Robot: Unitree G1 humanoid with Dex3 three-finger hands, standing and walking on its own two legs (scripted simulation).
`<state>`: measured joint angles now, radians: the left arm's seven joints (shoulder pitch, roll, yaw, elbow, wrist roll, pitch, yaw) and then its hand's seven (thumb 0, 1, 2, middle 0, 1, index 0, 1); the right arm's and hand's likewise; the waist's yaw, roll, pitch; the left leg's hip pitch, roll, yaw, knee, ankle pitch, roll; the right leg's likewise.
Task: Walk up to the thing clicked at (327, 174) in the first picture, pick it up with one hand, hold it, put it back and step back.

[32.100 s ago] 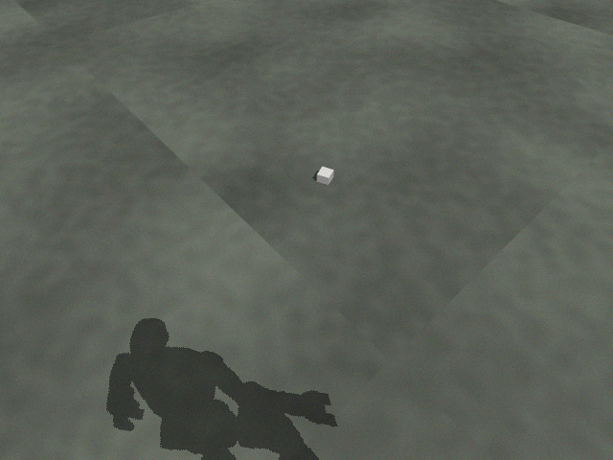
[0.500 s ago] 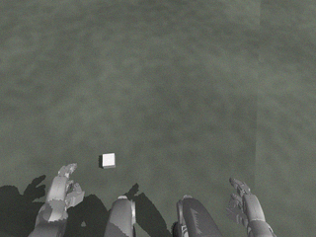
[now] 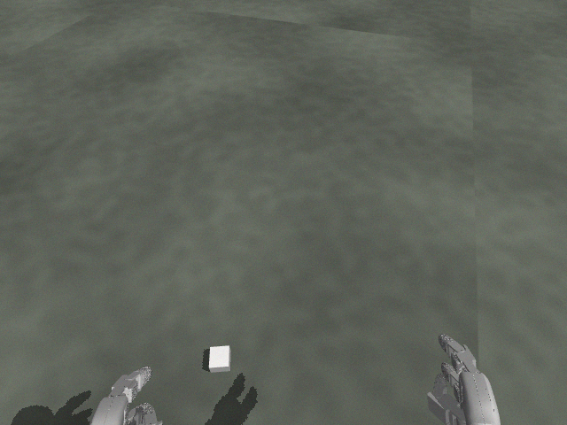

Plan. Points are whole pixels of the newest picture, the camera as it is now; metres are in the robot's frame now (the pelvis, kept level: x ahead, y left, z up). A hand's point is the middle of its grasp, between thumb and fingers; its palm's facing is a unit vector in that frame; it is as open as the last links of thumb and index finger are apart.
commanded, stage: home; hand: left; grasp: from above
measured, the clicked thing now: (220, 359) +0.47 +0.21 -0.69
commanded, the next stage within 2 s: stand in 1.88 s
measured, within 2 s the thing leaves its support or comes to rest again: neither
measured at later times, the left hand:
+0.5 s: hand out of the picture +0.16 +0.18 -0.05, palm faces +0.05 -0.98 -0.20, open 7.4 cm
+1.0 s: hand out of the picture +0.16 +0.18 -0.05, palm faces +0.04 -0.98 -0.20, open 7.4 cm
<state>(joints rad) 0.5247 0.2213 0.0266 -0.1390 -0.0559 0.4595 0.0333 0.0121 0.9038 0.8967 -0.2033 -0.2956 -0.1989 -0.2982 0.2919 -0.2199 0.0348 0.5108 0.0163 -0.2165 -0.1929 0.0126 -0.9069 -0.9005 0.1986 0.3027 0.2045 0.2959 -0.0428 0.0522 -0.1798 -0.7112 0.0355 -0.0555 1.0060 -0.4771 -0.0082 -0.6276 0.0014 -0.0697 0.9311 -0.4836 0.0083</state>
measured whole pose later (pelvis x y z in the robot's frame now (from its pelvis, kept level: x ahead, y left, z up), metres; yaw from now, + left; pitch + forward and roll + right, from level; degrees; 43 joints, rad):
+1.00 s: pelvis +0.00 +0.00 +0.00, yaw +0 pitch +10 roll -3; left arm 0.50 0.23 0.03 -0.12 -0.05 0.45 0.02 0.01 0.91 0.90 -0.20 -0.30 -0.20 -0.30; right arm 0.29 -0.21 0.04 0.53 0.01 -0.24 -0.18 0.01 -0.91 -0.90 0.20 0.30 0.21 0.30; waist -0.03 0.04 -0.15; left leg -0.71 0.03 -0.05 1.02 -0.49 -0.01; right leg -0.63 0.00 -0.06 0.94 -0.49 0.01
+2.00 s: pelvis +0.00 +0.00 +0.00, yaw +0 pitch +9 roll -3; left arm 0.48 0.23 0.01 -0.07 -0.03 0.40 0.03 0.01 0.90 0.90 -0.20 -0.29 -0.20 -0.30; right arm 0.28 -0.22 0.02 0.55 -0.02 -0.22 -0.17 0.01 -0.91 -0.90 0.20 0.30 0.21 0.30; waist -0.03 0.04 -0.13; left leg -0.68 0.03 -0.05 1.01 -0.49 -0.01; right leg -0.61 0.00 -0.06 0.95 -0.50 0.01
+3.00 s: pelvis -0.02 +0.00 +0.06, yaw +0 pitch -4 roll +0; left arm 0.18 0.30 0.03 1.13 0.03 0.00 0.03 0.01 0.90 0.90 -0.21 -0.30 -0.20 -0.30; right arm 0.16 -0.30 -0.04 1.12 -0.03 0.00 -0.01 0.01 -0.91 -0.90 0.20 0.30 0.20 0.30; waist 0.02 0.01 0.06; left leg -0.15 0.01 -0.02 0.39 -0.17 -0.01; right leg -0.09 -0.02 -0.05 0.37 -0.20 0.01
